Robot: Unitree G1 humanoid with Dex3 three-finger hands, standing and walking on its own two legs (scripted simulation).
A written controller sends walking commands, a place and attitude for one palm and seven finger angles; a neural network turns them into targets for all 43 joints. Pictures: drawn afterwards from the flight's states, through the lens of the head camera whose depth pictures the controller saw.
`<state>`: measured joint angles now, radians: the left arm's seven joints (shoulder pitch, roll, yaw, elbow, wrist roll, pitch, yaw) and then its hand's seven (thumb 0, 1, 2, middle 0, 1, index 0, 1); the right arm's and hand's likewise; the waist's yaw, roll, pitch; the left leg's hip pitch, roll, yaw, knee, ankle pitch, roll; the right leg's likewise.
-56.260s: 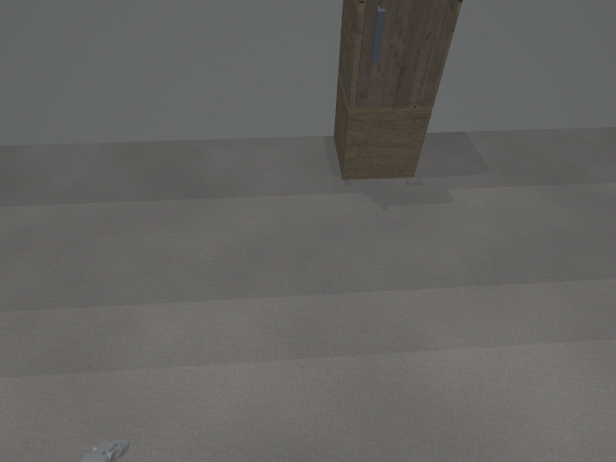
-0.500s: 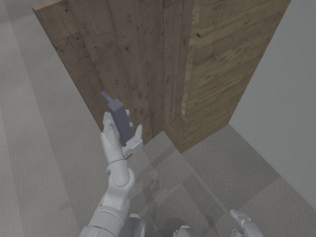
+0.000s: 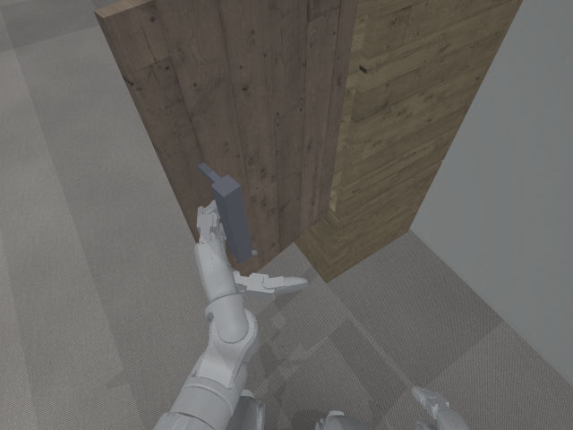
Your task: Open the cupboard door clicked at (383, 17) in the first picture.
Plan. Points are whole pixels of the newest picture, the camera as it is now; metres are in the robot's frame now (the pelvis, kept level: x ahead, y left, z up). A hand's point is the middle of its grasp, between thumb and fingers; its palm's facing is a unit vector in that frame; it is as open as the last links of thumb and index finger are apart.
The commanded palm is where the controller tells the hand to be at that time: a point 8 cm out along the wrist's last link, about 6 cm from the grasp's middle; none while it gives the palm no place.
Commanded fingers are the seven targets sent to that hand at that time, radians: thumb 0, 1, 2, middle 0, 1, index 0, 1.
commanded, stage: open thumb and fingers to let go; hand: left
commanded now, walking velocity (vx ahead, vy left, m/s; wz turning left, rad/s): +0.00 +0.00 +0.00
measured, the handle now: (225, 215) +0.41 +0.10 +0.05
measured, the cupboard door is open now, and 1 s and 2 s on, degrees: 100 100 100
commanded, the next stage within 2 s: slide the hand sideways off the handle in 0.06 s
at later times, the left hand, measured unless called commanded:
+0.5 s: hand (241, 269) +0.33 +0.07 +0.04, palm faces -0.07 -0.99 +0.08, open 16.5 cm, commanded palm +0.30 +0.11 +0.04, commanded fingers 0.00 -0.50 0.30 -0.15 -0.30 -0.15 -0.30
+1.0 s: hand (226, 303) +0.28 +0.09 +0.04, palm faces -0.08 -1.00 +0.02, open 16.4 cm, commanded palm +0.25 +0.14 +0.04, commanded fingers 0.00 -0.50 0.30 -0.15 -0.30 -0.15 -0.30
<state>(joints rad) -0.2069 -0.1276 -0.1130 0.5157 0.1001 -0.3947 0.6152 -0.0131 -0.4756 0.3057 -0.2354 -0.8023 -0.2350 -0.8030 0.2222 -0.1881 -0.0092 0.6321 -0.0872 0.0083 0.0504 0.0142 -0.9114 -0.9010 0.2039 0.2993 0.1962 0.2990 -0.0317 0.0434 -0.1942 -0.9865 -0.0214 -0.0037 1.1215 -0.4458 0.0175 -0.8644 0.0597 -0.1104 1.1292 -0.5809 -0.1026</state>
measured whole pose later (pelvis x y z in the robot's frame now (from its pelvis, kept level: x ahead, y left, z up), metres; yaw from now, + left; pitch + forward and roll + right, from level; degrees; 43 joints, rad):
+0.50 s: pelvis -0.01 +0.03 +0.00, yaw -1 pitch +16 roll -2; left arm -0.18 0.01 -0.16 0.52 -0.13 -0.45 0.14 -0.02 -0.50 0.30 -0.11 -0.31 -0.10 -0.32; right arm 0.29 -0.24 -0.01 0.58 -0.01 0.03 0.05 0.02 -0.91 -0.90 0.20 0.30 0.20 0.30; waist -0.03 0.06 -0.17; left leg -0.95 -0.02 0.02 1.11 -0.43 0.06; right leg -0.83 0.05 -0.09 1.10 -0.55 -0.06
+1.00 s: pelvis +0.01 +0.04 +0.00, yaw -2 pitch +16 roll -2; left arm 0.13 0.02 -0.24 0.18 0.00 -0.45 0.14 -0.02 -0.50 0.30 -0.13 -0.29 -0.14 -0.29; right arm 0.21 -0.20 0.02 0.46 -0.01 0.08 0.06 0.01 -0.91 -0.90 0.20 0.30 0.20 0.30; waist 0.01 0.04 -0.17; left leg -0.96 -0.03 0.04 1.15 -0.48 0.07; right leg -0.83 0.05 -0.07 1.14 -0.60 -0.05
